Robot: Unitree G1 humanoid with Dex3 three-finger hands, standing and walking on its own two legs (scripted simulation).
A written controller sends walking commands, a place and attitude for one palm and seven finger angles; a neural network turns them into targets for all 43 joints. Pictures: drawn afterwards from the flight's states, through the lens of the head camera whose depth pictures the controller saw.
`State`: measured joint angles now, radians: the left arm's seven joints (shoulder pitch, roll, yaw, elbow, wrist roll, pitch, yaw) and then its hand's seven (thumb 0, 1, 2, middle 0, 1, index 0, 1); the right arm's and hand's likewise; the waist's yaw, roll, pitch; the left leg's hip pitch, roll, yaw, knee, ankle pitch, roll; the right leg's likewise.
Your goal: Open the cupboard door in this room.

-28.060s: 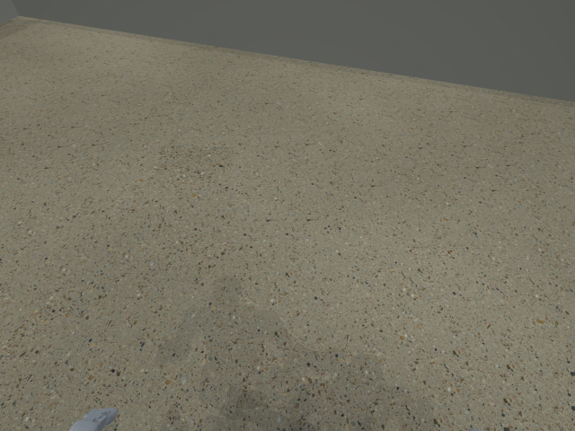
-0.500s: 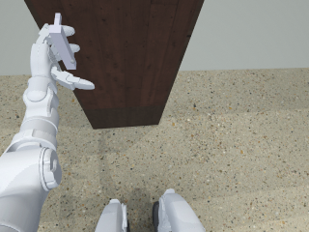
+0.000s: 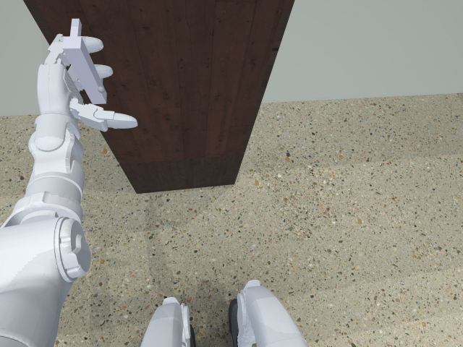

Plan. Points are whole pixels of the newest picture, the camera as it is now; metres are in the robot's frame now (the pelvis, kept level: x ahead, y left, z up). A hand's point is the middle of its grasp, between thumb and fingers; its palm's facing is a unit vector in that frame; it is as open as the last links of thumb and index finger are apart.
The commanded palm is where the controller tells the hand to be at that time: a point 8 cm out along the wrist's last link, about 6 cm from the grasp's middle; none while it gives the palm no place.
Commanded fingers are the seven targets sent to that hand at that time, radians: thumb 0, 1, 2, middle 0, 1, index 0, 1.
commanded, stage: close the thumb around the handle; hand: left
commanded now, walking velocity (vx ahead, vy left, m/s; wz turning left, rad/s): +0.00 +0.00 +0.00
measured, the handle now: (88, 64) +0.57 +0.19 +0.07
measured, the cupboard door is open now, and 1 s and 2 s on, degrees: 0 5 46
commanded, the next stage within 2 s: pull the door open along its arc in 0.58 s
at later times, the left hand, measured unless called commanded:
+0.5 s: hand (102, 88) +0.53 +0.16 +0.06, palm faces +0.02 -1.00 -0.03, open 5.9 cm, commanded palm +0.50 +0.20 +0.05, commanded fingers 0.00 0.90 0.90 -0.40 -1.35 -0.40 -1.35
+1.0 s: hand (108, 103) +0.50 +0.15 +0.06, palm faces +0.03 -1.00 +0.00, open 5.7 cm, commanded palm +0.44 +0.19 +0.05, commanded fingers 0.00 0.90 0.90 -0.40 -1.35 -0.40 -1.35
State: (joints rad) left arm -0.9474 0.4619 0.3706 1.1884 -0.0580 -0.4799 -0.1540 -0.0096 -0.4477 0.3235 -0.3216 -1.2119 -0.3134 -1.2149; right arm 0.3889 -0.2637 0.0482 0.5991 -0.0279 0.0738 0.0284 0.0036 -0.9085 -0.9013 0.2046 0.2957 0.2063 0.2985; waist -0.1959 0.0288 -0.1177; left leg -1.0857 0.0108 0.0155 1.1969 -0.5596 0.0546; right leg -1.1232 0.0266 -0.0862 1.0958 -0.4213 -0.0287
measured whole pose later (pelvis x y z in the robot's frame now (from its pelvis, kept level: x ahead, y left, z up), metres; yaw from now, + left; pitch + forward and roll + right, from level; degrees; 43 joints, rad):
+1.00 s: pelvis +0.01 +0.00 +0.01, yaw -1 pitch +24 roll -3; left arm -0.75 0.36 0.33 0.99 -0.12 -0.46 -0.13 0.02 0.74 0.80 -0.37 -1.35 -0.36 -1.35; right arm 0.39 -0.26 0.03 0.57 -0.01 0.09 0.05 0.00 -0.91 -0.90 0.20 0.30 0.21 0.30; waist -0.16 0.03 -0.14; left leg -1.01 0.02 0.04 1.14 -0.56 0.05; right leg -1.06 0.04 -0.06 1.06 -0.42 -0.03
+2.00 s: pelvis +0.01 -0.07 +0.02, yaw +5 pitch +15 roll +2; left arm -0.05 -0.12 -0.21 0.33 0.11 -0.33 0.62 0.01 0.64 0.76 -0.37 -1.33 -0.36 -1.34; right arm 0.14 -0.19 0.00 0.60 -0.07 -0.05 0.02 0.01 -0.91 -0.90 0.20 0.30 0.20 0.30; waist -0.02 0.02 -0.16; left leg -0.81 -0.01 -0.04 1.06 -0.51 -0.04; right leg -0.88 0.01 -0.13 1.06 -0.46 -0.12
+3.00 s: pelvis -0.01 -0.03 +0.01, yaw +4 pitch +14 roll +0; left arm 0.04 0.02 -0.32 0.22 0.04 -0.40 0.14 -0.01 -0.50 0.30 -0.20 -0.36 -0.13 -0.39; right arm 0.21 -0.21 0.01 0.51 -0.03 -0.05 0.03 0.01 -0.91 -0.90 0.20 0.30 0.21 0.30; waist -0.01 0.04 -0.13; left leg -0.85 -0.03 -0.01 1.15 -0.55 0.02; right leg -0.91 -0.01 -0.11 1.12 -0.47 -0.07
